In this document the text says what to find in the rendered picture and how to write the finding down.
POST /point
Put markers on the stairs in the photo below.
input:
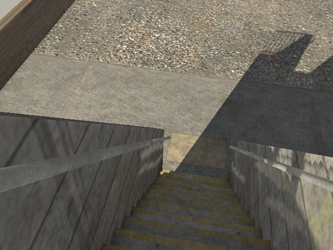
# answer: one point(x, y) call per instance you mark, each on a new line
point(183, 211)

